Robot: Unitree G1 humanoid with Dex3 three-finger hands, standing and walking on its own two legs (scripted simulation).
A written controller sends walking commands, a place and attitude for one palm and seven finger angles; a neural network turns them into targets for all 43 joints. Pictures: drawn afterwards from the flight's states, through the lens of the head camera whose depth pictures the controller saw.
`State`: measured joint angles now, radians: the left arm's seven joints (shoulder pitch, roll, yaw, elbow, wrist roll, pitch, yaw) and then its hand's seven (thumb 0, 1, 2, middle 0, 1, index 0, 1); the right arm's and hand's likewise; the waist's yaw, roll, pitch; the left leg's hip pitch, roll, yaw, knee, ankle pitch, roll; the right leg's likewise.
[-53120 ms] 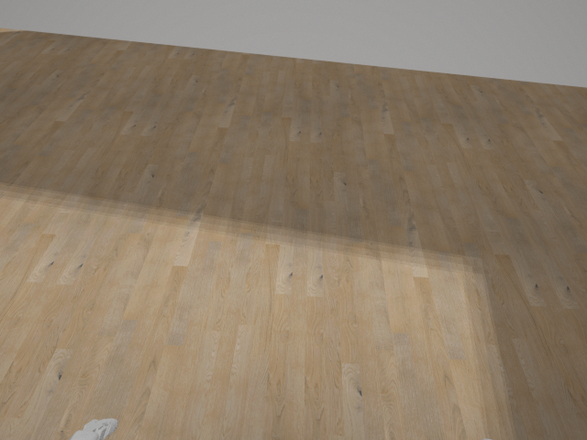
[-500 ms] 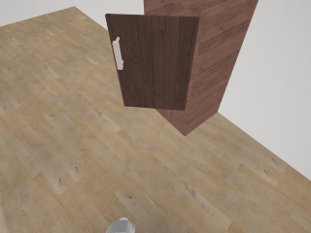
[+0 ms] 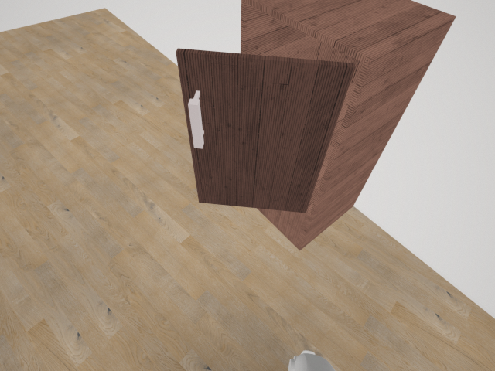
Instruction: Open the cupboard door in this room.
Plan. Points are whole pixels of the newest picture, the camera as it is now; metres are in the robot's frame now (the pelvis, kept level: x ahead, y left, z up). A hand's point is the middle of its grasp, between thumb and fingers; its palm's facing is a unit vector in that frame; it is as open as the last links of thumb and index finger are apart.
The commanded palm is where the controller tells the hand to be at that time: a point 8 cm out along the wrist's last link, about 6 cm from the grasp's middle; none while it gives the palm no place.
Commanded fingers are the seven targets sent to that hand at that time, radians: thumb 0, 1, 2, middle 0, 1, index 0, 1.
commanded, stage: take the last steps up to it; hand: left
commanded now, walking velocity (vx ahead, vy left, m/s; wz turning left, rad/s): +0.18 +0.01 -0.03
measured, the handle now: (198, 120) +0.70 +0.19 -0.04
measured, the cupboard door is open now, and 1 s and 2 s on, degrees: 45 45 45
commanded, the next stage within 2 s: come to a stop and stand still in 0.06 s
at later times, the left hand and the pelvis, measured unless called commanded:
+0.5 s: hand (164, 344) +0.19 +0.18 -0.19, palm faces +0.03 -0.98 -0.19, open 7.2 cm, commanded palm none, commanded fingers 0.00 0.90 0.90 -0.20 -0.30 -0.20 -0.30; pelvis +0.11 +0.00 -0.02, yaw +0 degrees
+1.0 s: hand out of the picture +0.11 +0.16 -0.19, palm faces -0.02 -0.97 -0.23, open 7.4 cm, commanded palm none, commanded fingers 0.00 0.90 0.90 -0.20 -0.30 -0.20 -0.30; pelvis +0.08 -0.02 -0.02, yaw -1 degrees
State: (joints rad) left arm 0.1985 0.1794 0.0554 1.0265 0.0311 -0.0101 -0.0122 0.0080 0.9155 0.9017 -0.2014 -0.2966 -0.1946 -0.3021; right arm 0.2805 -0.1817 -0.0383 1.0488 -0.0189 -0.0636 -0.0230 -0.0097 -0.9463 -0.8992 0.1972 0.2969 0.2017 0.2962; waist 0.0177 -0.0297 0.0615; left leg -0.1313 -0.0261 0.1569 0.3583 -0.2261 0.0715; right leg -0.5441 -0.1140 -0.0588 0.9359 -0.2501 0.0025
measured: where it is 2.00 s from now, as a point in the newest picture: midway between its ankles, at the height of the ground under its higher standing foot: outside the picture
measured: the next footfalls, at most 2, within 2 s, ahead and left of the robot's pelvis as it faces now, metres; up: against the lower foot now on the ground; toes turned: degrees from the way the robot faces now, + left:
right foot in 0.18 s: +0.17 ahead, -0.14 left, +0.00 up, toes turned -7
left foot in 0.50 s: +0.18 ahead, +0.11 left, +0.00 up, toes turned +1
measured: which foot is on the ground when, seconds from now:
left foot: down 0.00-0.20, up 0.22-0.48, down 0.50-1.00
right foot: up 0.00-0.16, down 0.18-0.50, up 0.52-0.82, down 0.84-1.00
